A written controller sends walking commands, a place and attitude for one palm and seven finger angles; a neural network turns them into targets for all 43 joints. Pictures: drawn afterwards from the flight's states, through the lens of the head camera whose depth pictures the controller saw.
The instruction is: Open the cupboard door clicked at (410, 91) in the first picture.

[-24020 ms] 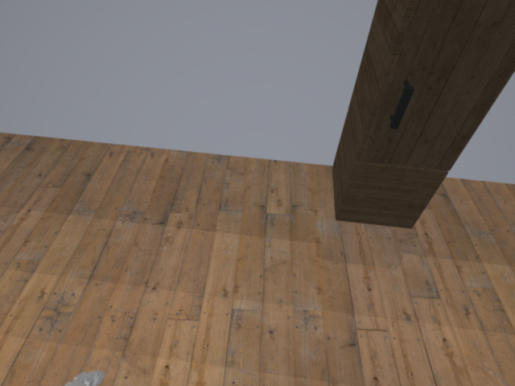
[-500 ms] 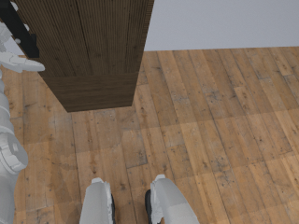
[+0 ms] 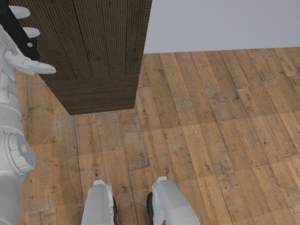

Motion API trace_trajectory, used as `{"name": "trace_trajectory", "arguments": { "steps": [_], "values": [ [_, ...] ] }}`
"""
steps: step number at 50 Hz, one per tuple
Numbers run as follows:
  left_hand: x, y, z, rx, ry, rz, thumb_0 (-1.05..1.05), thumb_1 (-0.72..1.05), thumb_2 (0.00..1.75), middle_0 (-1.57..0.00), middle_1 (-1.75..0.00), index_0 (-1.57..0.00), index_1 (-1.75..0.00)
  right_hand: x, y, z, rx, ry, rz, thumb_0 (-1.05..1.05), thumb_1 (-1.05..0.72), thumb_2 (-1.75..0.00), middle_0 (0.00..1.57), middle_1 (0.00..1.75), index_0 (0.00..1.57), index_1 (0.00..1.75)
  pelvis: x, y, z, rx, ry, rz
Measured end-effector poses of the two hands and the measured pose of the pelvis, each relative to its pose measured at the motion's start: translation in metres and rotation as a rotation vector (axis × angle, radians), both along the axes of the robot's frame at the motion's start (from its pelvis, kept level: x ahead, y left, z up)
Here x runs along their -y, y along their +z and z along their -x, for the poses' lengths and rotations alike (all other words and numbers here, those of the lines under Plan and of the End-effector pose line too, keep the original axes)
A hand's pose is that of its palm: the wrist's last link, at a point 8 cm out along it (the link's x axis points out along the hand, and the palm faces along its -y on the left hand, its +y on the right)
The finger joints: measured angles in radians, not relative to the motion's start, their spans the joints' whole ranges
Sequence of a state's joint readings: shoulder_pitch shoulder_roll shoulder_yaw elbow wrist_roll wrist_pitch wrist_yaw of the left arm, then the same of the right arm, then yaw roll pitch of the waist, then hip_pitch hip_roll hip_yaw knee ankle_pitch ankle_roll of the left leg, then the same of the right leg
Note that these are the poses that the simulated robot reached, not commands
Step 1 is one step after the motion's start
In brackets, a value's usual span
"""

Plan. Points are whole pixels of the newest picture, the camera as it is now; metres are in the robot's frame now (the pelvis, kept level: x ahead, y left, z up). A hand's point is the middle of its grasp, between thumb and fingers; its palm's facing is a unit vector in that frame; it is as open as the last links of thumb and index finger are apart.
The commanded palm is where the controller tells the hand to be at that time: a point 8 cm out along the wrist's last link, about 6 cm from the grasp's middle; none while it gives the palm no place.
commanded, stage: slide the fingers in behind the handle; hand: left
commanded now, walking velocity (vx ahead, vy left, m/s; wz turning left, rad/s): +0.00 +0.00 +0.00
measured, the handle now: (21, 30) +0.58 +0.26 +0.05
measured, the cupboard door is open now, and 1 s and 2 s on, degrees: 0 0 49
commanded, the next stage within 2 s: close the thumb around the handle in 0.12 s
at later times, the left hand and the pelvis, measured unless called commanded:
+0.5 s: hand (28, 43) +0.54 +0.23 +0.06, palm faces +0.08 -1.00 -0.02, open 11.7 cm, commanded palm +0.52 +0.26 +0.05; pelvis +0.00 +0.00 +0.00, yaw +0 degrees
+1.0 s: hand (32, 43) +0.55 +0.23 +0.06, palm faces +0.07 -1.00 -0.01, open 5.5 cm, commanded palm +0.53 +0.26 +0.05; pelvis +0.00 +0.00 +0.00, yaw +0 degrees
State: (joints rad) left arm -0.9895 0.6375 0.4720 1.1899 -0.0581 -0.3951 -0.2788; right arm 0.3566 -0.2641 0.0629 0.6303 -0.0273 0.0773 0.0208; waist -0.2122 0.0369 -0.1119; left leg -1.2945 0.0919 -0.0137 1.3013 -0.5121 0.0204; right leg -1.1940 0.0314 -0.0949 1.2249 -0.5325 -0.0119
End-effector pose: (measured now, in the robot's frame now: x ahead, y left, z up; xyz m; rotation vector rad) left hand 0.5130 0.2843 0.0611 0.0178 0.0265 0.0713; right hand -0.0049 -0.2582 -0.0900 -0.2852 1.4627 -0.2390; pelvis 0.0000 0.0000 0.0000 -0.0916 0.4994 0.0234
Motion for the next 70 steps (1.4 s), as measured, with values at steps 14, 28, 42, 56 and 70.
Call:
{"name": "trace_trajectory", "arguments": {
  "steps": [14, 28, 42, 56, 70],
  "values": [
    [-0.002, 0.001, 0.002, 0.012, 0.012, -0.008, -0.02, -0.49, 0.31, -0.3, -1.21, -0.31, -1.21, 0.007, -0.001, 0.0, 0.009, -0.004, 0.008, 0.01, -0.91, -0.9, 0.21, 0.3, 0.2, 0.29, 0.004, -0.001, 0.001, 0.001, -0.005, -0.003],
    [-0.001, -0.001, -0.005, 0.004, -0.002, -0.004, -0.01, 0.0, 0.52, -0.34, -1.26, -0.34, -1.26, 0.006, -0.001, 0.0, 0.015, 0.004, 0.022, 0.0, -0.91, -0.9, 0.21, 0.3, 0.2, 0.3, 0.002, -0.004, 0.002, -0.009, -0.001, 0.003],
    [-0.001, -0.005, -0.008, -0.003, 0.007, -0.001, 0.0, 0.7, 0.82, -0.39, -1.33, -0.39, -1.33, -0.003, -0.002, 0.006, -0.012, -0.008, 0.004, 0.0, -0.9, -0.9, 0.21, 0.3, 0.2, 0.3, -0.002, -0.003, 0.0, -0.014, -0.005, 0.003],
    [0.002, -0.005, -0.006, -0.002, 0.008, 0.008, 0.01, 0.73, 0.84, -0.4, -1.35, -0.4, -1.35, -0.001, 0.0, 0.005, 0.002, -0.009, 0.012, 0.0, -0.9, -0.9, 0.21, 0.3, 0.2, 0.3, -0.002, -0.004, 0.002, -0.011, -0.006, 0.004],
    [0.018, -0.005, 0.04, -0.004, -0.001, 0.001, 0.0, 0.74, 0.76, -0.4, -1.35, -0.4, -1.35, -0.006, 0.011, -0.031, 0.091, -0.029, -0.052, 0.01, -0.91, -0.9, 0.21, 0.3, 0.2, 0.29, -0.002, 0.019, -0.016, 0.034, -0.022, -0.023]
  ]
}}
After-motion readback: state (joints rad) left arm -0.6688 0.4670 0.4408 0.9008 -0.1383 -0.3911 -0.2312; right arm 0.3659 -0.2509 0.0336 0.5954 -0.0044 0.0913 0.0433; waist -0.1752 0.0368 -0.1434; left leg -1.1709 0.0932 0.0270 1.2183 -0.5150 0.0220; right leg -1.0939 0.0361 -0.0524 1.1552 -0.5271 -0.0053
